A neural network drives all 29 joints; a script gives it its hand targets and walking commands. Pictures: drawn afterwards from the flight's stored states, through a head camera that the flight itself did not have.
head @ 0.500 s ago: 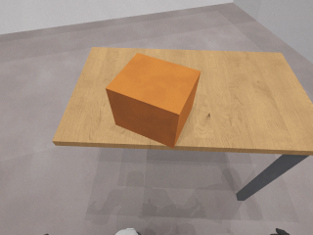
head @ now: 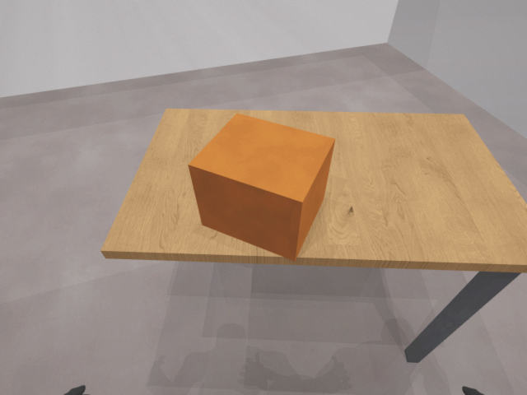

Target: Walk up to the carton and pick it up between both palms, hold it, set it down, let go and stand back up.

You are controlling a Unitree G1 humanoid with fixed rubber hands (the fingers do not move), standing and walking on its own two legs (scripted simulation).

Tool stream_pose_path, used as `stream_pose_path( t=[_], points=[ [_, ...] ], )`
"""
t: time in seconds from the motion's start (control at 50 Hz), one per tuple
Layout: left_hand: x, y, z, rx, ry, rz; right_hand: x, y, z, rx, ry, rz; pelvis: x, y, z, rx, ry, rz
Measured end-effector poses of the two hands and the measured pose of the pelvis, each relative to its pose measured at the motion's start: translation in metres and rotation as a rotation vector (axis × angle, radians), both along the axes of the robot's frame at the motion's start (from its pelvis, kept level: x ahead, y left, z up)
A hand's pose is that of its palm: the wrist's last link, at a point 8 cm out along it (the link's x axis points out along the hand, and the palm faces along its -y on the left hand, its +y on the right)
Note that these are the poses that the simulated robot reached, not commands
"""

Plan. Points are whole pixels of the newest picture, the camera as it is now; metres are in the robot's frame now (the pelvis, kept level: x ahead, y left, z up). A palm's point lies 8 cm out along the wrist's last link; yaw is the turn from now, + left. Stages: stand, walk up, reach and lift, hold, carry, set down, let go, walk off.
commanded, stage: walk up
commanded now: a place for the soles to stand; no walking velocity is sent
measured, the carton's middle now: (264, 184) +0.50 +0.01 +0.03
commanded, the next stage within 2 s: reach and lift in 1.16 s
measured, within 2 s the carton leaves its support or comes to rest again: neither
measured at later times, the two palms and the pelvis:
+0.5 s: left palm out of the picture +0.11 +0.32 -0.09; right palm out of the picture +0.11 -0.31 -0.09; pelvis +0.02 +0.01 +0.00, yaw +0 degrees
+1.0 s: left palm out of the picture +0.11 +0.33 -0.08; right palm out of the picture +0.12 -0.31 -0.09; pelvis +0.02 +0.01 +0.00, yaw +0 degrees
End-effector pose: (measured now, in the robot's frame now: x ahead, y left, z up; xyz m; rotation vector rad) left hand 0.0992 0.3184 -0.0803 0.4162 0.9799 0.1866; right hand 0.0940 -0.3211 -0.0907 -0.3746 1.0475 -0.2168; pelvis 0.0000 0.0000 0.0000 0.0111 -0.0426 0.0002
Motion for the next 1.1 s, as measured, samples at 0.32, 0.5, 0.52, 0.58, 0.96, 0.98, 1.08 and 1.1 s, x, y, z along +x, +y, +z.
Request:
stream_pose_path(
  t=[0.32,0.5,0.52,0.58,0.96,0.98,1.08,1.1],
  points=[
    [0.005,0.001,0.003,0.009,0.01,0.001,0.006,0.002,-0.003,0.016,0.011,0.004,0.006,0.0,0.001,0.001,0.013,0.0],
    [0.013,0.006,-0.007,-0.013,0.046,0.005,0.018,0.007,0.003,-0.006,0.021,0.015,0.018,0.007,0.001,-0.005,0.032,0.003],
    [0.014,0.005,-0.007,-0.014,0.046,0.005,0.019,0.006,0.003,-0.006,0.02,0.015,0.019,0.006,0.001,-0.004,0.032,0.002],
    [0.013,0.003,-0.007,-0.011,0.046,0.004,0.019,0.004,0.002,-0.005,0.016,0.016,0.019,0.004,0.001,-0.002,0.032,0.002],
    [0.015,0.007,-0.001,0.003,0.018,0.002,0.021,0.009,-0.001,0.009,-0.009,0.017,0.017,0.006,0.0,-0.007,0.03,0.002],
    [0.014,0.009,-0.001,0.004,0.022,0.003,0.021,0.01,-0.001,0.009,-0.005,0.018,0.017,0.008,0.0,-0.007,0.031,0.003],
    [0.015,0.013,-0.004,-0.004,0.036,0.005,0.023,0.015,0.001,0.002,0.001,0.02,0.02,0.013,0.001,-0.012,0.032,0.003],
    [0.014,0.013,-0.005,-0.005,0.038,0.005,0.022,0.014,0.001,0.0,0.002,0.021,0.019,0.012,0.001,-0.012,0.031,0.003]
  ],
)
